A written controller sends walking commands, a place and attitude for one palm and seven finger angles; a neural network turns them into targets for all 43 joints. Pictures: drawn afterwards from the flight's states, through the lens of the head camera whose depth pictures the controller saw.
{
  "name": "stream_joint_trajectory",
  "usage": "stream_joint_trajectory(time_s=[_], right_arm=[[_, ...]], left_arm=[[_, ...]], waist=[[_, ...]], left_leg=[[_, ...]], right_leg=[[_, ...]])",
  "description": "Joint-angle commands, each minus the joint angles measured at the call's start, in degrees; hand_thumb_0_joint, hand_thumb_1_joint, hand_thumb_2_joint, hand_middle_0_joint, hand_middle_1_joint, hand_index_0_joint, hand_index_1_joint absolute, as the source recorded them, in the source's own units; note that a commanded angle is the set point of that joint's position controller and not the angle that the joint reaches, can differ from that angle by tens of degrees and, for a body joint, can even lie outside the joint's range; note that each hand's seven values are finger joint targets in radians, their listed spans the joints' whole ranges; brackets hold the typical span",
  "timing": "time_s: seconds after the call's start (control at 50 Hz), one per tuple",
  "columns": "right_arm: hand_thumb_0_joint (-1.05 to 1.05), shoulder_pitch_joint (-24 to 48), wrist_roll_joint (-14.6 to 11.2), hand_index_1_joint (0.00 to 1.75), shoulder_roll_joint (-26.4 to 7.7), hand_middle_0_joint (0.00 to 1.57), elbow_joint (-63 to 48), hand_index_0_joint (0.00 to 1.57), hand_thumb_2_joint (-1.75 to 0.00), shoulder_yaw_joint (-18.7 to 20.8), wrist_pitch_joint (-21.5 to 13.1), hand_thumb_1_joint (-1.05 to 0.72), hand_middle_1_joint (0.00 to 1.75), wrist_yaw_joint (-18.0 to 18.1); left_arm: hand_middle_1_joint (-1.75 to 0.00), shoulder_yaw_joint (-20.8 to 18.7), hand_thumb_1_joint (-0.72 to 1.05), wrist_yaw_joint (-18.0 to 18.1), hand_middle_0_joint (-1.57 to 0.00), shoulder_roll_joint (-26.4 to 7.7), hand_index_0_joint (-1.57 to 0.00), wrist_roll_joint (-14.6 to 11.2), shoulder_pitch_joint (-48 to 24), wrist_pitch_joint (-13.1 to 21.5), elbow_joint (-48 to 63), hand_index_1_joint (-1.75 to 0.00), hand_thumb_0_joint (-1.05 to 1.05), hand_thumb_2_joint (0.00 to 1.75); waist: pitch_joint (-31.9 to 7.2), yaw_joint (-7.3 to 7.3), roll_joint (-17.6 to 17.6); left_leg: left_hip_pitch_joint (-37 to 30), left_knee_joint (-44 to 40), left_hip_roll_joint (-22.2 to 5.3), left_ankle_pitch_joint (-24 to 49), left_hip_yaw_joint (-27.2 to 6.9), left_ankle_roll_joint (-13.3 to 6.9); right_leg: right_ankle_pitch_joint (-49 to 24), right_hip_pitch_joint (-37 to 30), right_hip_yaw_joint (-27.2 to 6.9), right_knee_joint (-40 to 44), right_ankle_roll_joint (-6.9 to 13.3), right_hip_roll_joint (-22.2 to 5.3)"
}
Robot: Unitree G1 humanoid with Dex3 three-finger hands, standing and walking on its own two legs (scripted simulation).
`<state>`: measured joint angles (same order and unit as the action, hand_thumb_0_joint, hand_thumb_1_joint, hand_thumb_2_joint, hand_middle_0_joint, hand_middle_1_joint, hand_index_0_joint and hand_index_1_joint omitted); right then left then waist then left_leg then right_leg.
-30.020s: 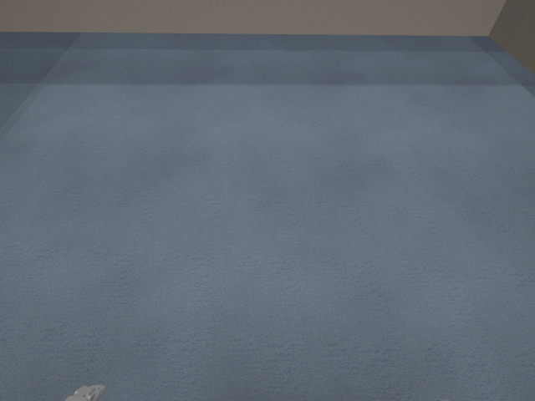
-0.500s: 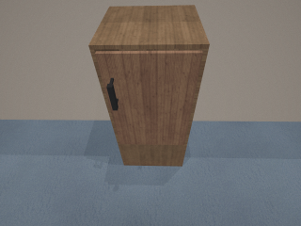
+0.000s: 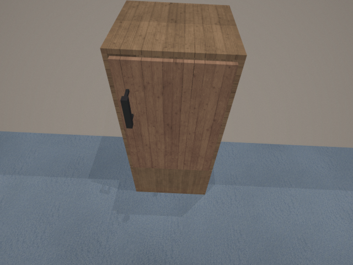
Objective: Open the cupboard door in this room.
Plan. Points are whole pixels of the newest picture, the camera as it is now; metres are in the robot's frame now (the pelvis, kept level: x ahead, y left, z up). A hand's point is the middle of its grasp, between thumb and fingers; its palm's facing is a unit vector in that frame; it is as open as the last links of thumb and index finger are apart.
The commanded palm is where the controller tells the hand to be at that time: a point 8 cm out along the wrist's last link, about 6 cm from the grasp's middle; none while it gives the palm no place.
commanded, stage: look again from close up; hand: left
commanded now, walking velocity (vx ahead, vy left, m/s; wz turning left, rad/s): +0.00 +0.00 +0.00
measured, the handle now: (128, 109) +0.59 +0.20 -0.03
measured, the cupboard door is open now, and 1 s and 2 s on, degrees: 0 0 0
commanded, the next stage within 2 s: raise the hand with hooked fingers in 0.52 s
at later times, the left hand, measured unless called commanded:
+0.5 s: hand out of the picture +0.04 +0.19 -0.17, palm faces +0.01 -0.98 -0.22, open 7.4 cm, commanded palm none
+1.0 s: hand (93, 248) +0.17 +0.20 -0.06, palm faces +0.00 -1.00 +0.00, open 8.4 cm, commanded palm +0.14 +0.27 -0.06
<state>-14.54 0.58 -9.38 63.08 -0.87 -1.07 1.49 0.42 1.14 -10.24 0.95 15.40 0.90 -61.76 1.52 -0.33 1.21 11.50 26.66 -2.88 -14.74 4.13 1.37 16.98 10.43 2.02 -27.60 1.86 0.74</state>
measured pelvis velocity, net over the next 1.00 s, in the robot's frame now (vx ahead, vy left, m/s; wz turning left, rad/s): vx -0.04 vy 0.00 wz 0.03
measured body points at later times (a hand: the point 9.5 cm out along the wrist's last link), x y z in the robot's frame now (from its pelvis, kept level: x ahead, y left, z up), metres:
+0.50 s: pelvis +0.02 +0.00 +0.00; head +0.03 +0.01 +0.45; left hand +0.04 +0.24 -0.15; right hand +0.06 -0.23 -0.15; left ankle -0.01 +0.13 -0.74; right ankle -0.02 -0.10 -0.74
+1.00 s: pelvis -0.04 +0.00 -0.09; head +0.02 +0.00 +0.36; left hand +0.16 +0.25 -0.06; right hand +0.20 -0.25 -0.13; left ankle -0.01 +0.13 -0.74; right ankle -0.02 -0.10 -0.74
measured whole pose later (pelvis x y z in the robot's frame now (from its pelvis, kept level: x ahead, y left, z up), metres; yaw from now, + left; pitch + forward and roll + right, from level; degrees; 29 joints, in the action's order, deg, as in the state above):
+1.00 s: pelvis -0.04 +0.00 -0.09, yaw +2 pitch +14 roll +1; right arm -7.7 -1.8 -16.2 30.5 4.1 -15.0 1.4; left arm -12.8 -26.1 -11.7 -18.1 17.0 31.9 -16.0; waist -8.7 -1.4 1.9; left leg 50.6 65.1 -2.6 -28.4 1.7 1.6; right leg 32.1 49.2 3.2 -67.1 2.4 -1.1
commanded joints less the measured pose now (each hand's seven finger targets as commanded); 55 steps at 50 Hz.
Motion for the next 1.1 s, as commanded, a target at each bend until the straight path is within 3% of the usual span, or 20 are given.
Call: stream_joint_trajectory(time_s=[0.0, 0.58, 0.6, 0.62, 0.64, 0.66, 0.68, 0.7, 0.72, 0.74, 0.76, 0.8, 0.84, 0.88, 0.9, 0.92, 0.98, 1.04, 1.06, 1.08], right_arm=[[0.00, -1.7, 0.1, 0.30, -6.5, 0.20, -1.9, 0.20, -0.90, 1.5, -0.8, -0.90, 0.30, 0.2], [0.00, 0.5, 0.2, 0.30, -8.6, 0.20, -1.0, 0.20, -0.90, 1.7, -1.1, -0.90, 0.30, 0.6], [0.00, 3.9, -0.5, 0.30, -8.2, 0.20, -4.7, 0.20, -0.90, 2.1, -0.8, -0.90, 0.30, 0.1], [0.00, 1.5, -3.3, 0.30, -15.8, 0.20, -22.9, 0.20, -0.90, 3.5, -9.3, -0.90, 0.30, 2.3], [0.00, 4.2, -1.9, 0.30, -11.6, 0.20, -20.7, 0.20, -0.90, 3.0, -14.2, -0.90, 0.30, 4.1], [0.00, 5.0, -3.3, 0.30, -9.2, 0.20, -21.2, 0.20, -0.90, 3.6, -15.6, -0.90, 0.30, 3.8], [0.00, 2.9, -3.1, 0.30, -10.1, 0.20, -20.3, 0.20, -0.90, 4.1, -15.7, -0.90, 0.30, 3.4], [0.00, 3.7, -2.2, 0.30, -11.8, 0.20, -23.2, 0.20, -0.90, 5.5, -16.0, -0.90, 0.30, 3.2], [0.00, 3.3, -1.0, 0.30, -12.4, 0.20, -23.8, 0.20, -0.90, 6.2, -16.0, -0.90, 0.30, 2.9], [0.00, 4.1, -0.6, 0.30, -11.7, 0.20, -25.5, 0.20, -0.90, 6.4, -16.2, -0.90, 0.30, 2.5], [0.00, 5.0, -1.1, 0.30, -11.4, 0.20, -27.5, 0.20, -0.90, 6.6, -16.6, -0.90, 0.30, 1.6], [0.00, 6.9, -0.4, 0.30, -11.4, 0.20, -30.8, 0.20, -0.90, 7.0, -17.2, -0.90, 0.30, 0.0], [0.00, 8.1, -0.9, 0.30, -11.7, 0.20, -33.9, 0.20, -0.90, 7.2, -18.0, -0.90, 0.30, -1.2], [0.00, 8.4, -1.7, 0.30, -12.8, 0.20, -37.8, 0.20, -0.90, 7.4, -17.4, -0.90, 0.30, -1.4], [0.00, 9.3, -2.4, 0.30, -12.1, 0.20, -39.9, 0.20, -0.90, 7.1, -17.0, -0.90, 0.30, -1.0], [0.00, 9.6, -2.7, 0.30, -12.6, 0.20, -42.3, 0.20, -0.90, 6.9, -16.8, -0.90, 0.30, -0.3], [0.00, 6.4, -2.6, 0.30, -12.1, 0.20, -43.2, 0.20, -0.90, 6.3, -16.1, -0.90, 0.30, 1.2], [0.00, 4.1, -2.0, 0.30, -11.6, 0.20, -41.3, 0.20, -0.90, 5.4, -15.8, -0.90, 0.30, 2.1], [0.00, 3.6, -1.8, 0.30, -12.0, 0.20, -40.6, 0.20, -0.90, 5.0, -15.7, -0.90, 0.30, 2.5], [0.00, 3.6, -1.8, 0.30, -12.0, 0.20, -39.8, 0.20, -0.90, 4.9, -15.9, -0.90, 0.30, 2.8]], left_arm=[[-0.30, -1.3, 0.90, 0.6, -0.20, -7.0, -0.20, -0.2, 2.3, 0.9, 1.7, -0.30, 0.00, 0.90], [-0.30, -1.9, 0.90, 0.6, -0.20, -8.6, -0.20, -0.2, 1.1, 1.0, 1.1, -0.30, 0.00, 0.90], [-0.30, -1.5, 0.90, 3.4, -0.20, -6.6, -0.20, 0.2, 6.8, 1.6, -1.0, -0.30, 0.00, 0.90], [-0.32, -12.2, 0.88, 2.4, -0.20, -22.5, -0.20, -11.0, -37.2, 14.3, 85.9, -0.32, 0.00, 0.89], [-0.33, -11.6, 0.85, 3.9, -0.20, -17.7, -0.20, -6.1, -7.2, 12.0, 68.7, -0.33, 0.00, 0.88], [-0.34, -3.6, 0.83, 4.5, -0.21, -3.3, -0.21, -9.3, 7.5, 5.2, 61.2, -0.34, 0.00, 0.87], [-0.36, -5.1, 0.81, 3.2, -0.21, -0.6, -0.21, -10.2, 3.2, 5.7, 58.0, -0.36, 0.00, 0.86], [-0.37, -9.4, 0.78, 1.8, -0.21, -5.1, -0.21, -10.7, -0.5, 9.0, 58.4, -0.37, 0.00, 0.85], [-0.39, -12.1, 0.76, -0.5, -0.21, -5.4, -0.21, -11.1, 4.1, 12.5, 52.7, -0.39, 0.00, 0.84], [-0.40, -11.9, 0.74, -3.6, -0.21, -2.0, -0.21, -12.3, 10.1, 16.7, 47.1, -0.40, 0.00, 0.83], [-0.42, -12.6, 0.71, -7.2, -0.21, -1.4, -0.21, -12.7, 15.0, 20.9, 42.2, -0.42, 0.00, 0.82], [-0.45, -13.8, 0.67, -14.7, -0.22, -2.0, -0.22, -14.8, 15.4, 30.8, 44.5, -0.45, 0.00, 0.80], [-0.48, -14.9, 0.62, -22.6, -0.22, -5.1, -0.22, -16.2, 12.1, 38.7, 45.8, -0.48, 0.00, 0.78], [-0.51, -18.2, 0.57, -27.8, -0.22, -9.2, -0.22, -18.9, 8.1, 38.5, 47.9, -0.51, 0.00, 0.76], [-0.53, -19.3, 0.55, -28.7, -0.22, -9.6, -0.22, -20.9, 6.8, 36.6, 49.2, -0.53, 0.00, 0.75], [-0.54, -19.8, 0.53, -28.8, -0.23, -10.7, -0.23, -22.1, 4.0, 34.7, 53.1, -0.54, 0.00, 0.74], [-0.58, -20.6, 0.46, -26.3, -0.23, -13.3, -0.23, -22.9, -4.5, 31.9, 67.2, -0.58, 0.00, 0.71], [-0.63, -17.4, 0.39, -23.2, -0.24, -12.3, -0.24, -20.2, -7.1, 31.4, 73.6, -0.63, 0.00, 0.68], [-0.64, -17.2, 0.36, -22.9, -0.24, -13.5, -0.24, -19.7, -10.3, 31.0, 74.5, -0.64, 0.00, 0.67], [-0.66, -16.4, 0.34, -22.8, -0.24, -13.1, -0.24, -19.0, -10.3, 30.7, 74.3, -0.66, 0.00, 0.66]], waist=[[0.3, 0.29, -1.1], [-1.0, -0.12, -0.9], [2.2, -1.25, -1.3], [-25.4, 4.80, -9.7], [-24.5, -1.03, -18.4], [-15.1, 1.00, -14.8], [-7.3, 3.32, -4.9], [-2.5, 3.64, 0.4], [-3.7, 2.94, 6.8], [-3.6, 1.37, 12.0], [-3.7, -0.93, 9.4], [-11.3, -3.36, 9.2], [-15.3, -3.10, 5.1], [-19.7, -3.64, 2.3], [-19.5, -3.68, 3.4], [-19.4, -3.23, 3.6], [-23.5, -1.14, -2.3], [-22.6, 1.42, -5.6], [-21.5, 2.56, -4.6], [-21.8, 2.75, -5.7]], left_leg=[[-1.2, -3.6, -3.7, 9.2, -3.7, -2.5], [-4.1, -4.6, -4.4, 15.3, -3.9, -2.8], [1.1, 9.0, -4.3, 16.4, -0.3, -0.9], [-12.5, -0.1, 2.9, 25.3, -2.3, -3.1], [-17.9, -1.2, 0.6, 35.0, -2.6, -4.0], [-11.3, -1.0, 0.0, 32.8, -3.3, -2.4], [-5.2, 2.2, 0.2, 28.0, -3.9, -2.5], [1.0, 5.3, 1.6, 20.2, -4.2, -2.6], [6.2, 8.2, 2.3, 14.8, -3.6, -2.6], [12.2, 11.5, 2.7, 11.2, -3.7, -2.3], [16.7, 14.8, 3.5, 9.6, -3.3, -1.8], [24.4, 21.7, 4.1, 7.0, -2.5, -1.0], [31.1, 28.1, 4.6, 3.7, -2.4, -0.8], [35.2, 32.7, 5.0, 0.8, -1.4, -1.2], [38.4, 33.4, 5.4, -5.5, -0.9, -1.3], [39.3, 34.2, 5.2, -7.4, -1.1, -2.0], [36.6, 36.5, 3.4, -5.8, -2.4, -3.0], [34.0, 36.5, 2.2, -2.8, -4.0, -3.5], [34.6, 37.2, 1.9, -2.9, -4.9, -3.6], [34.0, 37.1, 1.7, -2.6, -5.2, -3.6]], right_leg=[[-13.6, 1.7, -5.9, 5.4, 0.7, -6.6], [-20.0, -0.9, -5.2, 5.0, 0.5, -7.1], [-42.3, 0.9, -9.4, 5.8, -2.6, -11.1], [-40.5, -5.1, -3.9, -0.2, 0.4, -5.2], [-26.6, -2.2, -1.9, -4.2, 1.1, -1.8], [-12.4, 5.6, 2.8, -3.5, 0.1, -1.1], [-13.0, 9.6, 3.8, -2.3, -0.7, -1.2], [-14.7, 13.6, 4.0, -2.7, -1.2, -1.0], [-12.8, 16.8, 4.6, -4.7, -1.6, -0.8], [-11.1, 19.8, 4.8, -8.6, -1.8, -0.5], [-11.0, 21.2, 3.8, -12.4, -1.4, -0.8], [-10.6, 23.5, 2.1, -20.7, -0.8, -0.9], [-8.8, 26.9, -1.1, -26.1, -0.5, -1.6], [-3.8, 27.1, -5.8, -27.6, -0.6, -2.6], [7.1, 27.2, -9.0, -24.2, -1.3, -3.3], [12.3, 28.3, -9.6, -23.1, -1.5, -3.1], [12.9, 30.6, -9.1, -24.2, -1.4, -1.7], [5.9, 33.6, -5.8, -26.8, -0.7, -0.3], [5.6, 35.3, -4.8, -27.9, -0.6, 0.4], [4.8, 36.2, -4.4, -28.1, -0.5, 0.3]])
